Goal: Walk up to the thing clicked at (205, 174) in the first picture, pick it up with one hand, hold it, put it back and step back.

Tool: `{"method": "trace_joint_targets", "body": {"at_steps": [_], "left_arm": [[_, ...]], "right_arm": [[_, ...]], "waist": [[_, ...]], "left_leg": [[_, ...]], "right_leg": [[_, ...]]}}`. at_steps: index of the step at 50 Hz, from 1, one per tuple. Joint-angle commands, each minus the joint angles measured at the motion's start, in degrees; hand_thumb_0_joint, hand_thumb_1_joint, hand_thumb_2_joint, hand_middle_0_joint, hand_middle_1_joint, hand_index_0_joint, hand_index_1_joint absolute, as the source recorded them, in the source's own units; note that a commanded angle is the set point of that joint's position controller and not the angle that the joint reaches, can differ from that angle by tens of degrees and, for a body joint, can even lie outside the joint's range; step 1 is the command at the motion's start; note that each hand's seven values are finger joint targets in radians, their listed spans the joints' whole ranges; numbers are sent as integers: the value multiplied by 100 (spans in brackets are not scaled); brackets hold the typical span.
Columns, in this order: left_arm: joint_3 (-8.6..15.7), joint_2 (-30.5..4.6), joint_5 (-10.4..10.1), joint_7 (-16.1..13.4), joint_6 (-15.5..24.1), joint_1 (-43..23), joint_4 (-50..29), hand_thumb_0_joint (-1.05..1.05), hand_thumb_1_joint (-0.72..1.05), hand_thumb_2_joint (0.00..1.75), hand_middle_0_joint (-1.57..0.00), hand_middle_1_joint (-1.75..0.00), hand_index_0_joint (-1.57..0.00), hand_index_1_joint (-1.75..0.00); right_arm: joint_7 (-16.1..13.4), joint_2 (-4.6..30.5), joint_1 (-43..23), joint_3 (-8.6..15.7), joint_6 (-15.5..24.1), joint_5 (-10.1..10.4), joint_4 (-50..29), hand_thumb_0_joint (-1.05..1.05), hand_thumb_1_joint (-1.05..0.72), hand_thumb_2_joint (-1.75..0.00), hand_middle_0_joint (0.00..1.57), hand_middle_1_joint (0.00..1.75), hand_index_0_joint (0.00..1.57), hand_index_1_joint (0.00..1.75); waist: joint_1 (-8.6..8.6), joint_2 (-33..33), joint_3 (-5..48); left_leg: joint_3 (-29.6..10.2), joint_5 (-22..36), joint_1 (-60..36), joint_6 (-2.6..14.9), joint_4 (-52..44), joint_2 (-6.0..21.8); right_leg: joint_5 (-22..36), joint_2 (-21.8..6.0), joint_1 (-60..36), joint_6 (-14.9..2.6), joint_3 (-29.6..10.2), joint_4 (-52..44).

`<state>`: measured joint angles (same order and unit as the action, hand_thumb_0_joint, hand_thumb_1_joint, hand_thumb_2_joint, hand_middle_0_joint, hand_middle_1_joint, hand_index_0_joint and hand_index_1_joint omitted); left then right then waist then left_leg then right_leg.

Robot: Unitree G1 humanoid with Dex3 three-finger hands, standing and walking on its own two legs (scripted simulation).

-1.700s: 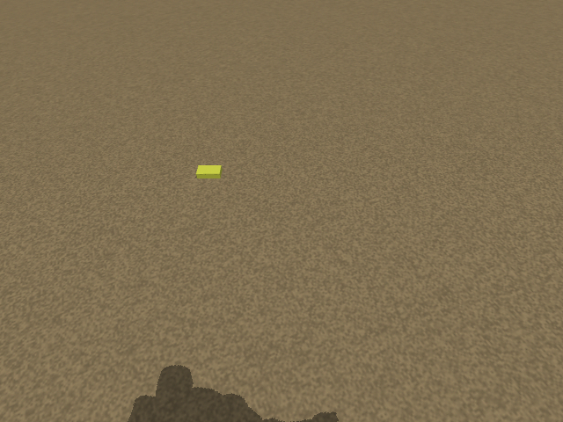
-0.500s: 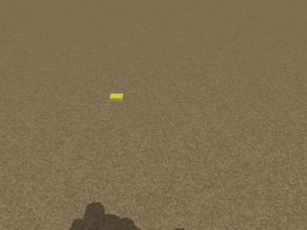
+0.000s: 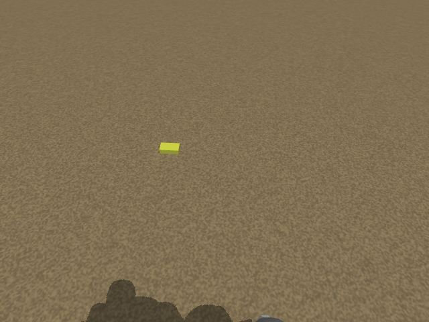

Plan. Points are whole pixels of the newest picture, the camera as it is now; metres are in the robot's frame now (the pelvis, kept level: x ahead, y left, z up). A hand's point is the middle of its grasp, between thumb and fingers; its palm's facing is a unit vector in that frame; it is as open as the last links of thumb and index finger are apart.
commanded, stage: walk up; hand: left
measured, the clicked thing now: (169, 148) +1.31 +0.26 -0.76
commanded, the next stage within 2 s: none
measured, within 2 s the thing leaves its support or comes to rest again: neither
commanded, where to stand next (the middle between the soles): +0.93 +0.04 m, yaw -1 degrees
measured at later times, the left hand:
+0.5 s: hand (109, 257) +0.31 +0.26 -0.13, palm faces -0.02 -0.93 -0.36, open 7.4 cm
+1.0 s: hand (112, 177) +0.56 +0.31 -0.14, palm faces -0.11 -0.93 -0.36, open 7.4 cm
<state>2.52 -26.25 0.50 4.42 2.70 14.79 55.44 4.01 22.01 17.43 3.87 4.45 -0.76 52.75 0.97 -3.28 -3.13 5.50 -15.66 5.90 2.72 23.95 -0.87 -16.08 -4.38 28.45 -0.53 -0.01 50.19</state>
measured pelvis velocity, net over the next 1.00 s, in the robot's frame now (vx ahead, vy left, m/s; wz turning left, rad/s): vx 0.47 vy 0.03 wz -0.03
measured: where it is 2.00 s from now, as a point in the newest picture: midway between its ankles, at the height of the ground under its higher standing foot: (204, 212)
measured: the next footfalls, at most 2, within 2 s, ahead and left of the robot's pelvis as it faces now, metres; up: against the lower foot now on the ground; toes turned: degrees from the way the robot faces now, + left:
right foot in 0.20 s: +0.29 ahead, -0.14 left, +0.00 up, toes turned -4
left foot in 0.62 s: +0.47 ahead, +0.15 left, +0.00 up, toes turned +6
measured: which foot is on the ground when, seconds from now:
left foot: down 0.00-0.24, up 0.26-0.60, down 0.62-1.00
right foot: up 0.00-0.18, down 0.20-0.64, up 0.66-1.00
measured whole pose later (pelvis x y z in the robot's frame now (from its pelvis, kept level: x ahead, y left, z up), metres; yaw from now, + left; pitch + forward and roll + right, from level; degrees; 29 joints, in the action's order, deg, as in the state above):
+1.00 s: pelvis +0.47 +0.03 +0.00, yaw -1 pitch -2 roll +1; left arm 2.7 -24.7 0.5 4.5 2.7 14.9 51.3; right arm 3.3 23.3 21.3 2.7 4.5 -0.3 48.6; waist 2.1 -1.2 -4.2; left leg 7.0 -18.6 6.4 0.8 26.7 1.2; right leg -10.7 -5.3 28.0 -1.5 1.6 38.3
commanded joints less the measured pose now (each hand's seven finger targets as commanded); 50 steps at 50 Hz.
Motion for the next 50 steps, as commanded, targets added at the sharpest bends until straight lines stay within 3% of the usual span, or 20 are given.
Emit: {"method": "trace_joint_targets", "body": {"at_steps": [1,7,9,10,11,12,13,14,17,21,26,28,30,31,32,33,35,38,43,50], "left_arm": [[327,-974,32,55,145,-600,-663,0,90,90,-20,-30,-20,-30],[332,-714,3,21,196,-855,-825,0,90,90,-20,-30,-20,-30],[435,-814,-7,-56,220,-106,-624,0,90,90,-20,-30,-20,-30],[551,-1080,15,-134,260,605,-472,0,90,90,-20,-30,-20,-30],[726,-1603,50,-213,299,1271,-456,0,90,90,-20,-30,-20,-30],[725,-1860,-79,-225,291,1231,-522,0,90,90,-20,-30,-20,-30],[671,-1702,-133,-249,305,864,-683,0,90,90,-20,-30,-20,-30],[619,-1532,-161,-270,312,525,-767,0,90,90,-20,-30,-20,-30],[459,-1157,-112,-278,350,-43,-901,0,90,90,-20,-30,-20,-30],[500,-1259,-16,-235,428,63,-1061,0,90,90,-20,-30,-20,-30],[507,-1394,-9,-191,431,68,-1117,0,90,90,-20,-30,-20,-30],[485,-1425,-20,-192,392,-113,-1118,0,90,90,-20,-30,-20,-30],[369,-1155,41,-208,363,-82,-1143,0,90,90,-20,-30,-20,-30],[249,-792,2,-219,335,273,-1135,0,90,90,-20,-30,-20,-30],[167,-488,-90,-242,308,487,-1155,0,90,90,-20,-30,-20,-30],[289,-1146,-51,-345,263,340,-1041,0,90,90,-20,-30,-20,-30],[275,-1203,-98,-309,246,577,-774,0,90,90,-20,-30,-20,-30],[304,-1109,-68,-203,207,864,-536,0,90,90,-20,-30,-20,-30],[290,-910,17,-77,155,127,-831,0,90,90,-20,-30,-20,-30],[330,-693,-3,-51,224,-189,-883,0,90,90,-20,-30,-20,-30]], "right_arm": [[-77,1636,-20,413,186,49,-562,0,-90,-90,20,30,20,30],[-161,1621,198,428,106,41,-699,0,-90,-90,20,30,20,30],[-206,1545,184,392,69,33,-790,0,-90,-90,20,30,20,30],[-200,1298,362,279,73,41,-846,0,-90,-90,20,30,20,30],[-196,945,626,145,87,85,-988,0,-90,-90,20,30,20,30],[-235,1386,411,246,65,116,-950,0,-90,-90,20,30,20,30],[-278,1532,223,274,35,77,-794,0,-90,-90,20,30,20,30],[-259,1494,146,264,49,129,-744,0,-90,-90,20,30,20,30],[-149,1301,520,251,-47,50,-493,0,-90,-90,20,30,20,30],[40,1187,150,302,-99,-26,-598,0,-90,-90,20,30,20,30],[122,1137,-459,348,17,-52,-803,0,-90,-90,20,30,20,30],[106,1202,-140,412,50,-55,-673,0,-90,-90,20,30,20,30],[17,1526,715,548,80,-72,-410,0,-90,-90,20,30,20,30],[-62,1887,1258,648,132,-128,-321,0,-90,-90,20,30,20,30],[-124,2259,1195,679,177,-113,-512,0,-90,-90,20,30,20,30],[-121,2351,849,699,146,96,-629,0,-90,-90,20,30,20,30],[-168,1898,125,511,144,110,-778,0,-90,-90,20,30,20,30],[-169,1657,-34,376,186,72,-816,0,-90,-90,20,30,20,30],[-170,1731,290,392,206,61,-850,0,-90,-90,20,30,20,30],[-182,1666,196,356,103,85,-951,0,-90,-90,20,30,20,30]], "waist": [[105,987,-496],[56,824,-26],[-376,358,467],[-671,-180,985],[-852,-1291,1513],[-872,-1081,1323],[-750,-252,897],[-620,-54,596],[-90,-359,-4],[-207,-484,-57],[-269,-359,10],[15,-182,180],[516,555,504],[714,1797,732],[541,2398,530],[469,1418,413],[65,938,57],[-114,1300,90],[113,1128,-15],[1,935,115]], "left_leg": [[-1266,-600,193,932,-1551,1478],[-743,2006,-252,682,-513,1379],[-420,2900,91,475,999,1115],[-187,2304,742,314,2302,763],[-28,188,2103,77,4011,126],[-513,-1458,3089,48,4680,-127],[-1094,-1232,3065,9,5022,228],[-1138,-849,3091,7,4998,372],[-953,-267,2388,-98,3918,684],[-562,-80,2417,-305,2539,766],[-369,826,1667,-255,1193,752],[-165,944,785,-205,985,618],[-173,260,-625,-29,979,362],[-1305,-1113,-1180,264,89,1026],[-4130,-2015,-1236,677,-1057,2387],[-4467,-2329,-609,1172,-1190,2703],[-2892,-1516,34,950,-1040,2138],[-1611,-128,471,849,-958,1730],[-1299,361,107,1088,-1038,1733],[-723,1321,331,735,-196,1451]], "right_leg": [[652,-244,412,2,58,-939],[917,157,-604,-221,449,-1785],[847,435,-2093,-348,632,-2147],[656,237,-3325,-486,398,-2242],[-247,-1363,-4367,-923,-2034,-2567],[-722,-2158,-4404,-1634,-3890,-3380],[-612,-2144,-3689,-1664,-3580,-3423],[-51,-1870,-3307,-1636,-2731,-3387],[-30,-1058,-1694,-1172,-1132,-3619],[-344,-988,-1526,-1324,-668,-3792],[-359,-983,-1337,-1130,-451,-3519],[-352,-969,-946,-1012,-320,-3064],[281,-620,-306,-753,-53,-1563],[278,-23,278,-512,426,443],[-1355,812,1474,-238,186,1662],[-1390,401,1326,-342,-446,2071],[-542,22,1006,-288,-635,1805],[-187,-192,372,-108,-318,981],[19,-233,559,14,43,-253],[770,197,-762,-155,455,-1755]]}}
